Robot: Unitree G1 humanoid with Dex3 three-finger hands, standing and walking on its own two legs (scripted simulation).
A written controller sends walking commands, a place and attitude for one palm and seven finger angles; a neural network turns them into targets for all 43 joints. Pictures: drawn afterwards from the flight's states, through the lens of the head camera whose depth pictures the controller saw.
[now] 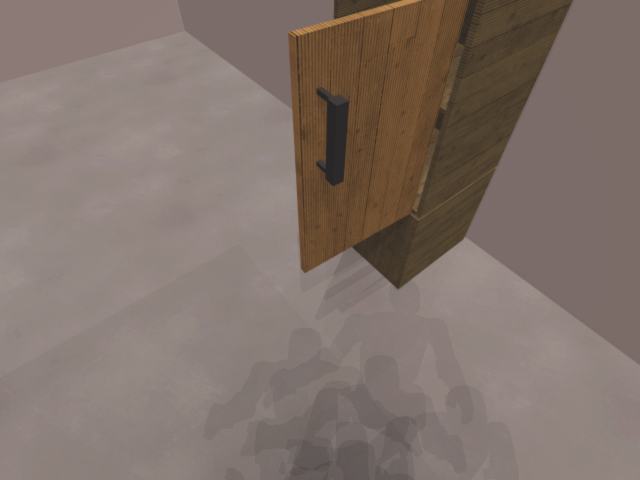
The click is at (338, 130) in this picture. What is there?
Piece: cupboard door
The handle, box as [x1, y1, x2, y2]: [317, 87, 348, 185]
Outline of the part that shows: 317,88 317,94 327,102 326,163 325,164 321,160 317,161 317,165 326,174 325,178 332,185 334,185 342,181 343,179 348,101 339,94 333,96 322,87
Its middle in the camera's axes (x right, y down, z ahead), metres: +0.01 -0.18 +0.68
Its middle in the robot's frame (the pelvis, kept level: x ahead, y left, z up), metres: +0.65 +0.02 +0.06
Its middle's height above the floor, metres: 0.85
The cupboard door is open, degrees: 86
